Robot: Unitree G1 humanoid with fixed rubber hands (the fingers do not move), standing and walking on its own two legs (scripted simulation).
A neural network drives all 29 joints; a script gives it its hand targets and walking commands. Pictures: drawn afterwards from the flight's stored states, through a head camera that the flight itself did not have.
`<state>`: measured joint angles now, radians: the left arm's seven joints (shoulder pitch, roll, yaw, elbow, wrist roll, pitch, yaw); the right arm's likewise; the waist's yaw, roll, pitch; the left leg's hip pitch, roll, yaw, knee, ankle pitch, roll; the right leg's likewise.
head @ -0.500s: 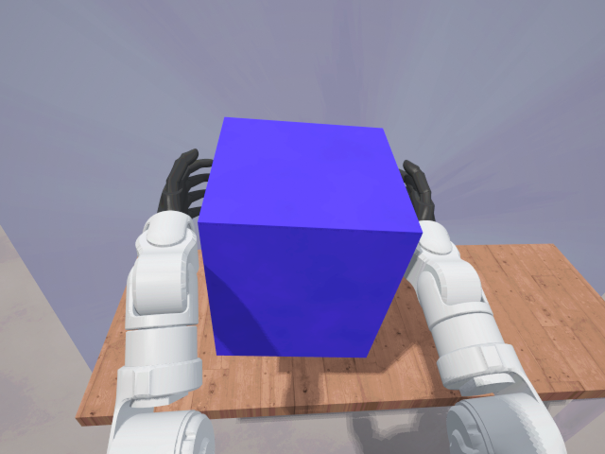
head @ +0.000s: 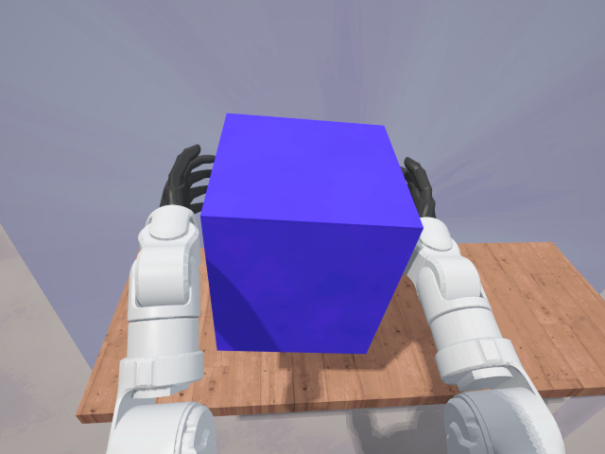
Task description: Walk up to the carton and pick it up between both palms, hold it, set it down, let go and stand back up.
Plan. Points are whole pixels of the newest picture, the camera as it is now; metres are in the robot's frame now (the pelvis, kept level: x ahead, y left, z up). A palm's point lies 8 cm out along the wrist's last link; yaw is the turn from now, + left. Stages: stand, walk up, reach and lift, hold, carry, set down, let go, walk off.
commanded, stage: hold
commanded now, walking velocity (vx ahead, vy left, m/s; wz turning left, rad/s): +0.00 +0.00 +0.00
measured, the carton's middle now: (299, 239) +0.37 +0.00 +0.15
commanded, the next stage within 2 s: none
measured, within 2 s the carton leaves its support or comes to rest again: neither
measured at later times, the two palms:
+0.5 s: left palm (180, 208) +0.35 +0.15 +0.21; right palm (419, 218) +0.36 -0.15 +0.19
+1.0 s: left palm (180, 210) +0.35 +0.15 +0.20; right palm (417, 219) +0.36 -0.15 +0.18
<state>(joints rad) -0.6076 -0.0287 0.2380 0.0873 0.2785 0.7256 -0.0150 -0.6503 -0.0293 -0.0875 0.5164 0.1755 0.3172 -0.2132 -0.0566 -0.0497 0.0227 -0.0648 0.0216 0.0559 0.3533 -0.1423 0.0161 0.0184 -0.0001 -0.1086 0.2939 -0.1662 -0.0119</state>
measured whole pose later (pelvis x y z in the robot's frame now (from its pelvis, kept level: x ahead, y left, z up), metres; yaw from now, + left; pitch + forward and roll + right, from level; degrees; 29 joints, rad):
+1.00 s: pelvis +0.00 +0.00 +0.00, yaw +0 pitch -8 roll -1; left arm -0.59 -0.03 0.22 0.07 0.27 0.72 -0.01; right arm -0.63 -0.03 -0.08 0.48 0.18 0.32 -0.22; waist -0.06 -0.05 0.03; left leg -0.07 0.02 0.05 0.36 -0.15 0.01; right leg 0.02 0.00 -0.11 0.30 -0.17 -0.01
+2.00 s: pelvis +0.01 +0.00 +0.00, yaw +0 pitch -9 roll -1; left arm -0.57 -0.03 0.22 0.05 0.27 0.73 -0.01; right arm -0.62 -0.04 -0.06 0.48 0.19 0.32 -0.22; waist -0.06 -0.05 0.03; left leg -0.06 0.02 0.05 0.36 -0.15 0.01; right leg 0.03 0.00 -0.11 0.29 -0.17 -0.01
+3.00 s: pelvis +0.00 +0.00 +0.00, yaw +0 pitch -8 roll -1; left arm -0.59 -0.02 0.22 0.07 0.27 0.71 -0.01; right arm -0.64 -0.03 -0.08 0.49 0.18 0.30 -0.21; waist -0.06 -0.05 0.03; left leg -0.07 0.02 0.05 0.36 -0.15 0.01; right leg 0.02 0.00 -0.11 0.29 -0.17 -0.01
